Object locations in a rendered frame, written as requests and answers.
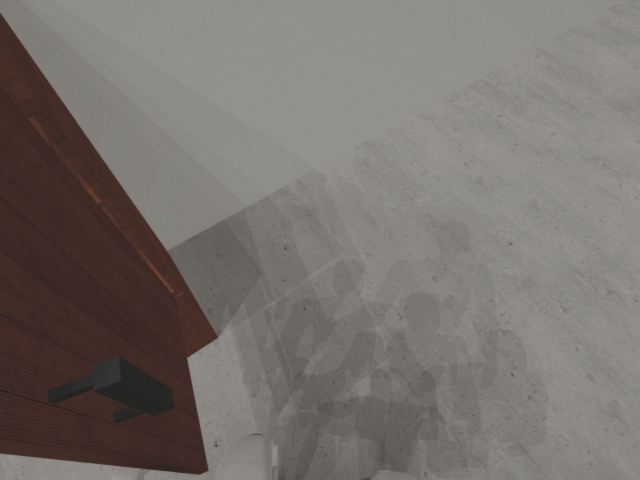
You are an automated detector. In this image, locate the cupboard door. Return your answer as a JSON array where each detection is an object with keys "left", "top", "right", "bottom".
[{"left": 0, "top": 87, "right": 209, "bottom": 475}]

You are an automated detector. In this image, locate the robot left thigh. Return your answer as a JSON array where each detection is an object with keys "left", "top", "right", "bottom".
[{"left": 211, "top": 435, "right": 279, "bottom": 480}]

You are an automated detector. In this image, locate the handle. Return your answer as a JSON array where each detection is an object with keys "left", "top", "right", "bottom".
[{"left": 48, "top": 356, "right": 174, "bottom": 423}]

